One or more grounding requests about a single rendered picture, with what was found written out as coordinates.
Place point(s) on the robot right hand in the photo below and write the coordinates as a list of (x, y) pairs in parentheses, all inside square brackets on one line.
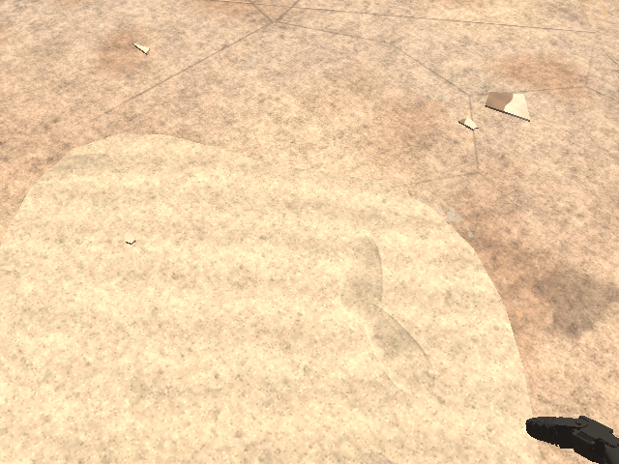
[(587, 437)]

